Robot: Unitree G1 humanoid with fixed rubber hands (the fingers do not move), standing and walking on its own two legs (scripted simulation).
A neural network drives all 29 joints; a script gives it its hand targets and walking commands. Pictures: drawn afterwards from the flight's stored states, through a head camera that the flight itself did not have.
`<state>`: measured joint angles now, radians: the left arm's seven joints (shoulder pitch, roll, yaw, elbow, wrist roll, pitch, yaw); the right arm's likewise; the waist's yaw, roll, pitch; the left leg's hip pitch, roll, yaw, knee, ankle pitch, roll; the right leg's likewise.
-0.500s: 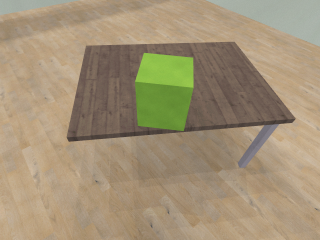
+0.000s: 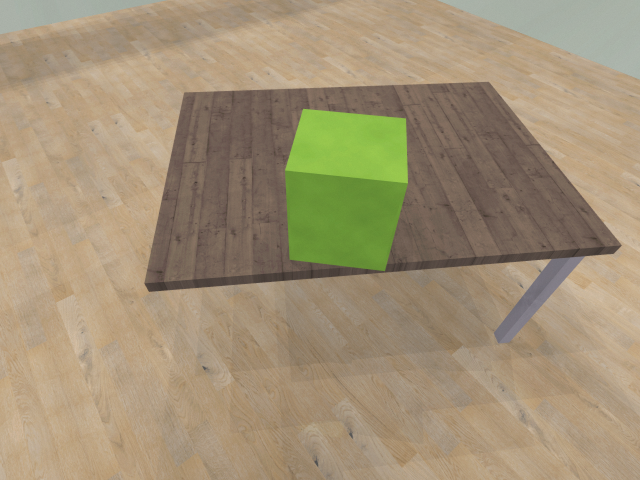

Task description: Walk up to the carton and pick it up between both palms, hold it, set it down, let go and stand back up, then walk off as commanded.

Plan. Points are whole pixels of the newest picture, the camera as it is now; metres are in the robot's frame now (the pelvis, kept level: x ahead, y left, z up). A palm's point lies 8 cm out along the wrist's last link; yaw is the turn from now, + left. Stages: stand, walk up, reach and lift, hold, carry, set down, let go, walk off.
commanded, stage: walk off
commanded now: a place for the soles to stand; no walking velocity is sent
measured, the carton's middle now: (345, 192) +0.69 -0.06 -0.09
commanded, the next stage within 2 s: stand in 0.64 s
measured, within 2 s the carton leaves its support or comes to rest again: neither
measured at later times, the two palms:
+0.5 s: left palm out of the picture +0.12 +0.28 -0.12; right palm out of the picture +0.14 -0.33 -0.09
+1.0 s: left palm out of the picture +0.09 +0.29 -0.10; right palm out of the picture +0.11 -0.31 -0.09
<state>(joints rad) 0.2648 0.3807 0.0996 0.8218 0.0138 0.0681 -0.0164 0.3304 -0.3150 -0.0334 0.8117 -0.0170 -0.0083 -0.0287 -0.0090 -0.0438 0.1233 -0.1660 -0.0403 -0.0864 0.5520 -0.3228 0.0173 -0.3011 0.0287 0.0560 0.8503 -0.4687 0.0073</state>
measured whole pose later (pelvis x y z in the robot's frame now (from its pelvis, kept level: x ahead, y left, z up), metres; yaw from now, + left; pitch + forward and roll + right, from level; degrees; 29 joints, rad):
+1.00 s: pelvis +0.01 -0.02 +0.01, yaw +1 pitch -6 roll +0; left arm 0.14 0.37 0.03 0.98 -0.01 -0.01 0.01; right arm 0.12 -0.34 -0.02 1.00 0.02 -0.01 0.00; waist 0.01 -0.02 0.11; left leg -0.09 -0.03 -0.04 0.36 -0.16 0.02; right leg -0.11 0.00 0.02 0.34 -0.12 0.01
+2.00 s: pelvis +0.04 -0.03 +0.02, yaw +1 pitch -3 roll +0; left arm 0.12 0.36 0.04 1.10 0.00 -0.02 0.02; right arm 0.12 -0.34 -0.03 1.11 0.01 -0.01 -0.02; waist 0.00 -0.01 0.08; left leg -0.07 -0.01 -0.04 0.30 -0.17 0.00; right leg -0.10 0.01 0.00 0.30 -0.14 -0.01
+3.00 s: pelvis +0.05 -0.03 +0.02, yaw +1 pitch -3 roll +0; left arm 0.14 0.36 0.03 1.09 -0.01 -0.03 0.02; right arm 0.13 -0.35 -0.04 1.08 0.01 -0.02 -0.02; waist 0.00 0.00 0.07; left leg -0.07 0.00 -0.03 0.30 -0.18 -0.01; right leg -0.09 0.01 0.00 0.29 -0.16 0.00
